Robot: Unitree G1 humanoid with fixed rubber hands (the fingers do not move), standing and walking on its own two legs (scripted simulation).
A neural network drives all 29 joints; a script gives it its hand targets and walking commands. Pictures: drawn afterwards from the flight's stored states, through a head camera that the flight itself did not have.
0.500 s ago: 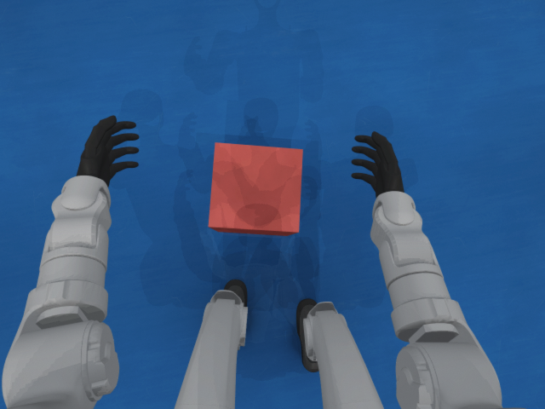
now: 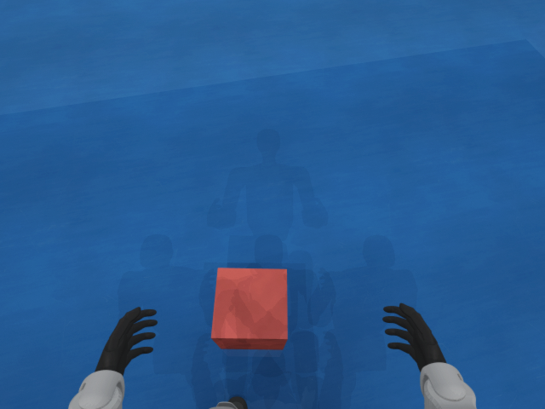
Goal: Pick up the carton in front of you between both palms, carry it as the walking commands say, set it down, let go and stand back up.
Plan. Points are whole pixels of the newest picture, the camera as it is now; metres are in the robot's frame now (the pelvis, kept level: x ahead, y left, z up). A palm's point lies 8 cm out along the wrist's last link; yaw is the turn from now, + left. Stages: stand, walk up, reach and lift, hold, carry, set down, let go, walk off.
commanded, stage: let go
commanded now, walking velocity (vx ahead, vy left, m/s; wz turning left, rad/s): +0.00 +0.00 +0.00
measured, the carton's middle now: (252, 311) +0.39 +0.05 -0.64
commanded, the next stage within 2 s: stand in 0.54 s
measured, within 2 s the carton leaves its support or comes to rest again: neither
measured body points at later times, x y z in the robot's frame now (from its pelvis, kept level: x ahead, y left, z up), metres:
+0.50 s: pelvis +0.00 -0.02 +0.01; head +0.02 -0.01 +0.46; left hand +0.18 +0.22 -0.07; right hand +0.18 -0.25 -0.06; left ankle +0.01 +0.11 -0.73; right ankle -0.04 -0.12 -0.73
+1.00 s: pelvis +0.05 -0.01 -0.01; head +0.05 -0.02 +0.44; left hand +0.11 +0.27 -0.11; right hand +0.18 -0.25 -0.13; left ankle +0.01 +0.11 -0.73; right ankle -0.04 -0.12 -0.73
